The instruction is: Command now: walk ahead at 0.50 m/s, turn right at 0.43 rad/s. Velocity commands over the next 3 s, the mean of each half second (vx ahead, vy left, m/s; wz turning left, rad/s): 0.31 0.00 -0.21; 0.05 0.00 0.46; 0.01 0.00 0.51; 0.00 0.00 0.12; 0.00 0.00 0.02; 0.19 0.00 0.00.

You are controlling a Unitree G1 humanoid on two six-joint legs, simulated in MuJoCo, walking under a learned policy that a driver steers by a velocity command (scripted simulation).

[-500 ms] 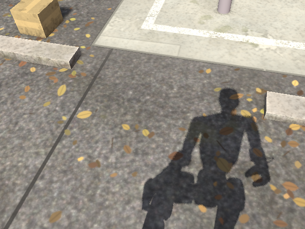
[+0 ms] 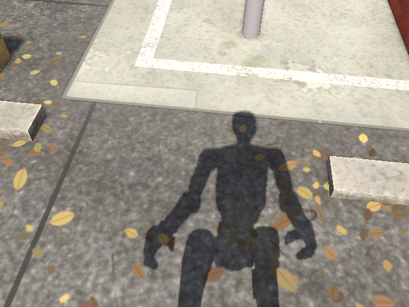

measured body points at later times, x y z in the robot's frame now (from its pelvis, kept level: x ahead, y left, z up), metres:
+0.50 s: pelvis +0.21 -0.06 -0.01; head +0.25 -0.08 +0.44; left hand +0.37 +0.17 -0.12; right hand +0.25 -0.35 -0.15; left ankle +0.18 +0.10 -0.67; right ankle +0.27 -0.15 -0.74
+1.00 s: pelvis +0.24 -0.01 +0.00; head +0.28 +0.03 +0.45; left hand +0.35 +0.30 -0.13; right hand +0.40 -0.28 -0.10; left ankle +0.24 +0.07 -0.74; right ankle +0.27 -0.16 -0.66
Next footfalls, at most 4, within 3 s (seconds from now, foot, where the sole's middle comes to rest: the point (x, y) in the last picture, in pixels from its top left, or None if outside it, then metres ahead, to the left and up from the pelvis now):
0.32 right None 0.31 -0.16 -0.78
0.82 left None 0.28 0.08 -0.78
1.30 right None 0.36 -0.13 -0.78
1.64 left None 0.23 0.10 -0.78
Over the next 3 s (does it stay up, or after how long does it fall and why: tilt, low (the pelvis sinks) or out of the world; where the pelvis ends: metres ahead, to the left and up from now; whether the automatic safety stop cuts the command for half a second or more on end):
stays up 0.35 -0.01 0.00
